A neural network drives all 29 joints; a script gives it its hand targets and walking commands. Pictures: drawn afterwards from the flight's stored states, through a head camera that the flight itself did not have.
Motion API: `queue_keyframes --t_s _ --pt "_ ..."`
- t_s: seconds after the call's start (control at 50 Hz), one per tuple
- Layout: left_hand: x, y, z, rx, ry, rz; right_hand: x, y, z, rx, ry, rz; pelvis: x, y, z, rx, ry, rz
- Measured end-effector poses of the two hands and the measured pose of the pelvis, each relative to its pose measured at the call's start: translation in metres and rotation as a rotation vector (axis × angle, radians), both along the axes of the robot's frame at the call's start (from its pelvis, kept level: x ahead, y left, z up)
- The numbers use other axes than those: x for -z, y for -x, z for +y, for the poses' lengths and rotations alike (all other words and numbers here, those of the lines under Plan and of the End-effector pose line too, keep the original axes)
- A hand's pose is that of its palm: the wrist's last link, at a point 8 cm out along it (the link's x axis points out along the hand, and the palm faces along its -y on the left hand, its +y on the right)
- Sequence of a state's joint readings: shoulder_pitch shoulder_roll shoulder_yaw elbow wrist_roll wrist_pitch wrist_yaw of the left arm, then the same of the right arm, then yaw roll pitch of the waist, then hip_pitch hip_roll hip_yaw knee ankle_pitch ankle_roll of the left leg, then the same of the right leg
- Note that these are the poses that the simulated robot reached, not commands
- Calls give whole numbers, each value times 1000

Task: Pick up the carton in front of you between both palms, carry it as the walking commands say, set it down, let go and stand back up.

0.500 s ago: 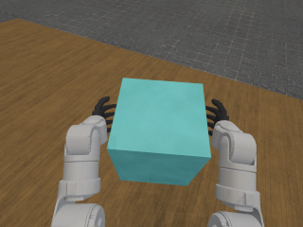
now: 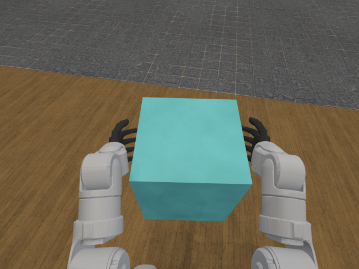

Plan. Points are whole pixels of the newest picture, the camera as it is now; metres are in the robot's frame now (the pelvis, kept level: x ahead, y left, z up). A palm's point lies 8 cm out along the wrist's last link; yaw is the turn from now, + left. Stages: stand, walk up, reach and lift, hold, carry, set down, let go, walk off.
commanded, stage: carry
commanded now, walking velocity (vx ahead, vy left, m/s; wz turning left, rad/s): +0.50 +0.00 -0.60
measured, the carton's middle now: (186, 164) +0.35 +0.02 +0.02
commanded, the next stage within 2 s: none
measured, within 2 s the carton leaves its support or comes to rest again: neither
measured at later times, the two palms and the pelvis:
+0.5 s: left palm (177, 67) +0.67 +0.06 +0.08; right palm (275, 90) +0.57 -0.22 +0.09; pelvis +0.30 +0.02 -0.04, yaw -19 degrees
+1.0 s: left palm (194, 45) +0.87 +0.01 +0.06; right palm (274, 52) +0.83 -0.29 +0.06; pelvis +0.52 -0.08 -0.04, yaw -10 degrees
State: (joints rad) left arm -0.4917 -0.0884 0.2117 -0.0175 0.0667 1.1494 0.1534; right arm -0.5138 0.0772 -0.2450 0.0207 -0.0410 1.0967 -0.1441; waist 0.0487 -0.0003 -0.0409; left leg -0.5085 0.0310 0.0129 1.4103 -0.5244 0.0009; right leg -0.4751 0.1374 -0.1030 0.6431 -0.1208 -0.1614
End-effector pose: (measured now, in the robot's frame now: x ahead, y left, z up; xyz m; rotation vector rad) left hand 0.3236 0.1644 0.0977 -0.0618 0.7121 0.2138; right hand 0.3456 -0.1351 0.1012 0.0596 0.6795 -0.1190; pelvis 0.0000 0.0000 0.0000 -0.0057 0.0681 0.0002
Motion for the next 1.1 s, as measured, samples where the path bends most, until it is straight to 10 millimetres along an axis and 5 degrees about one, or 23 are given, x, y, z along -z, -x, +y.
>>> queue_keyframes --t_s 0.1,0.28,0.38,0.46,0.64,0.8,0.9,1.0,1.1 --pt "10 -56 -11 27 17 21 13 -41 -12 60 -21 23 -7 -46 -2 48 -15 20" --pt "-10 -183 -50 170 10 -70 1 -122 -49 203 -26 -71 -10 -150 11 175 -26 55" --pt "-16 -265 -68 254 12 -138 -8 -182 -62 263 6 -138 10 -226 19 252 -8 52" --pt "1 -328 -88 346 25 -144 2 -221 -77 320 65 -135 37 -278 20 304 -24 32" --pt "28 -397 -158 478 64 8 23 -247 -130 508 29 6 20 -357 14 346 21 32" --pt "16 -474 -190 431 40 -84 12 -344 -170 449 16 -82 26 -432 -26 303 -3 41" --pt "25 -519 -187 341 -7 -107 25 -424 -178 328 0 -100 47 -480 -57 250 -3 35" --pt "42 -542 -154 197 -14 -14 43 -487 -153 210 -35 -11 40 -521 -76 184 -29 32" --pt "35 -583 -123 87 -15 -50 41 -557 -123 112 -51 -45 38 -565 -84 120 -35 35"
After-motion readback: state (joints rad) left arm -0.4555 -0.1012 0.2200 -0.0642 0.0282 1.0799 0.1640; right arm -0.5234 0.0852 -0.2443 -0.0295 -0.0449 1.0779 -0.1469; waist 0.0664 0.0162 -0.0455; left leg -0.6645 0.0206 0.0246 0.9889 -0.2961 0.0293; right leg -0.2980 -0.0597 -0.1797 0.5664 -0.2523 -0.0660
